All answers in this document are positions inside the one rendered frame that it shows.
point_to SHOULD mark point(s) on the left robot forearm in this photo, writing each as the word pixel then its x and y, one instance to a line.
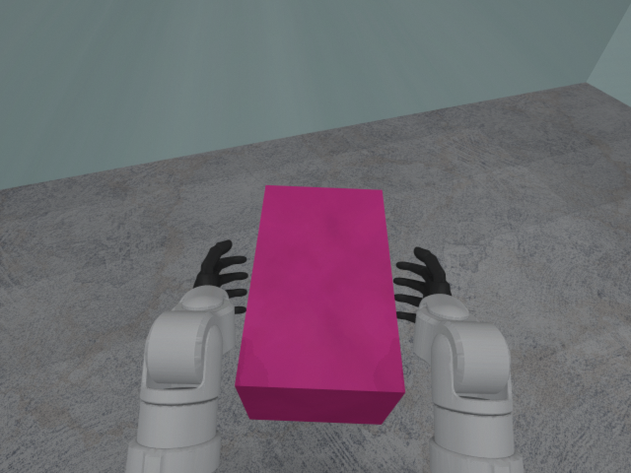
pixel 180 385

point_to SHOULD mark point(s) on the carton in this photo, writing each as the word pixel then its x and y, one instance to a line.
pixel 320 340

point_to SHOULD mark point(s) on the robot right hand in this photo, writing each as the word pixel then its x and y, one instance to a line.
pixel 433 274

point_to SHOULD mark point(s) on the right robot forearm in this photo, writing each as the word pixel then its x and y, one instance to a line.
pixel 471 389

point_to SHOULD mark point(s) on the robot left hand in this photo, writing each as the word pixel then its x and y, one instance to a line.
pixel 212 266

